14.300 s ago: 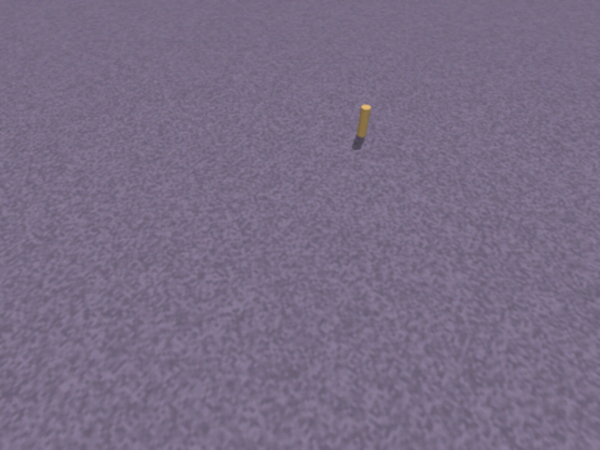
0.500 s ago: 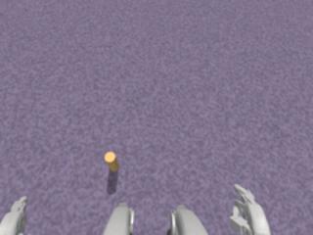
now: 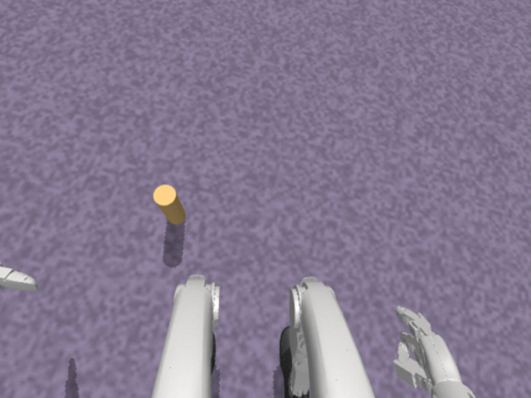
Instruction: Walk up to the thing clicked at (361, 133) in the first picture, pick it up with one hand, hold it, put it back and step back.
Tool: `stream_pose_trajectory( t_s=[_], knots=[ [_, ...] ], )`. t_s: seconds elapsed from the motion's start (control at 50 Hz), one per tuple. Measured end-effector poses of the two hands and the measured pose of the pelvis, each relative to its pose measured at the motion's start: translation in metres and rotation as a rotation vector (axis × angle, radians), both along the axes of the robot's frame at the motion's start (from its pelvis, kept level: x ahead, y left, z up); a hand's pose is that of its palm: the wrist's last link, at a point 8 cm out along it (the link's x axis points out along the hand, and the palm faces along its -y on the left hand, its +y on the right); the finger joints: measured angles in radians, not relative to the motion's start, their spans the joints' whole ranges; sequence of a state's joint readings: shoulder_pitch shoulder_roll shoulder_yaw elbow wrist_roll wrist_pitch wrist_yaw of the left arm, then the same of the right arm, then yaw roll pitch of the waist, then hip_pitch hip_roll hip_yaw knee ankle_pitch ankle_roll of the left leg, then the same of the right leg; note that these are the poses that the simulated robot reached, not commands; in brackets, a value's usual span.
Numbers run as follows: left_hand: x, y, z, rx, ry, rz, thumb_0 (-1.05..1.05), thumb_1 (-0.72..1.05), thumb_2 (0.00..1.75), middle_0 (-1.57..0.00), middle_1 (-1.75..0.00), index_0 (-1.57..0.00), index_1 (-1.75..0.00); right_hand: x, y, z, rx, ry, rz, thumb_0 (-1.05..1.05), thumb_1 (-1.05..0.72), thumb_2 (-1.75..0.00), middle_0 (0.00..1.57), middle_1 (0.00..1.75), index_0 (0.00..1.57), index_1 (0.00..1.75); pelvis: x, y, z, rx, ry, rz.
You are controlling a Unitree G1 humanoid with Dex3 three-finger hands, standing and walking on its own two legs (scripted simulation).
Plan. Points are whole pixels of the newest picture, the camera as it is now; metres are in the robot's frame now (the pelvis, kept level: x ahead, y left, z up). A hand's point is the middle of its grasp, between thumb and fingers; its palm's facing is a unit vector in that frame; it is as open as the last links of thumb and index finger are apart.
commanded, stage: go down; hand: left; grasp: from the side
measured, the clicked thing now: (171, 206) +0.50 +0.23 -0.43
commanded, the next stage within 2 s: approach in 1.24 s
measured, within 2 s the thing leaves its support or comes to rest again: neither
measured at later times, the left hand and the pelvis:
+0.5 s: hand (13, 209) +0.38 +0.40 -0.09, palm faces +0.25 -0.96 -0.11, open 17.3 cm; pelvis -0.03 +0.00 -0.09, yaw -2 degrees
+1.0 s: hand (14, 199) +0.40 +0.41 -0.11, palm faces +0.24 -0.97 -0.08, open 17.2 cm; pelvis -0.03 +0.00 -0.14, yaw -4 degrees
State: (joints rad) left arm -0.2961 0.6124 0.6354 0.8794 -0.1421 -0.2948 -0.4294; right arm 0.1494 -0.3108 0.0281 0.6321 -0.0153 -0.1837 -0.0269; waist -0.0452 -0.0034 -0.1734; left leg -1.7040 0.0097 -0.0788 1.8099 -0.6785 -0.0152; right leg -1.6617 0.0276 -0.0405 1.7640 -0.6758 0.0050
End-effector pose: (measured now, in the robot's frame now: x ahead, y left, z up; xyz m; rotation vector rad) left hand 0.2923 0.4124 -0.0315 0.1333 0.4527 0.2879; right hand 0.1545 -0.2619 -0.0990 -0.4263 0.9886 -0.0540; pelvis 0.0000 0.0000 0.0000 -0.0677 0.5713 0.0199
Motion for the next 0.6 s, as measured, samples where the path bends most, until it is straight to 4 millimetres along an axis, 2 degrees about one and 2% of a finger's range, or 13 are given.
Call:
stream_pose_trajectory(
  t_s=[0.1, 0.18, 0.34, 0.6],
  knots=[
    [0.009, 0.009, -0.015, 0.004, -0.094, -0.002, -0.01, -0.51, 0.08, -0.05, -0.07, -0.05, -0.07, -0.016, -0.001, -0.031, -0.011, 0.065, 0.019, 0.01, -0.90, -0.90, 0.20, 0.30, 0.20, 0.30, -0.009, -0.003, -0.026, -0.003, 0.012, -0.003],
    [0.023, 0.014, -0.026, 0.001, -0.152, -0.027, -0.01, -0.48, 0.08, -0.05, -0.07, -0.04, -0.07, -0.026, -0.005, -0.047, -0.033, 0.090, 0.026, 0.01, -0.90, -0.90, 0.20, 0.30, 0.20, 0.30, -0.016, -0.004, -0.044, -0.010, 0.012, -0.005],
    [0.046, 0.021, -0.039, -0.016, -0.218, -0.045, -0.01, -0.47, 0.06, -0.05, -0.06, -0.05, -0.05, -0.044, -0.012, -0.065, -0.066, 0.107, 0.011, 0.01, -0.90, -0.90, 0.20, 0.30, 0.20, 0.30, -0.024, -0.003, -0.071, -0.026, 0.010, -0.013],
    [0.058, 0.034, -0.060, -0.022, -0.295, -0.041, -0.01, -0.51, 0.05, -0.05, -0.06, -0.05, -0.06, -0.063, -0.017, -0.099, -0.086, 0.161, 0.027, 0.01, -0.91, -0.90, 0.20, 0.30, 0.20, 0.30, -0.031, -0.001, -0.108, -0.032, 0.002, -0.021]
  ],
)
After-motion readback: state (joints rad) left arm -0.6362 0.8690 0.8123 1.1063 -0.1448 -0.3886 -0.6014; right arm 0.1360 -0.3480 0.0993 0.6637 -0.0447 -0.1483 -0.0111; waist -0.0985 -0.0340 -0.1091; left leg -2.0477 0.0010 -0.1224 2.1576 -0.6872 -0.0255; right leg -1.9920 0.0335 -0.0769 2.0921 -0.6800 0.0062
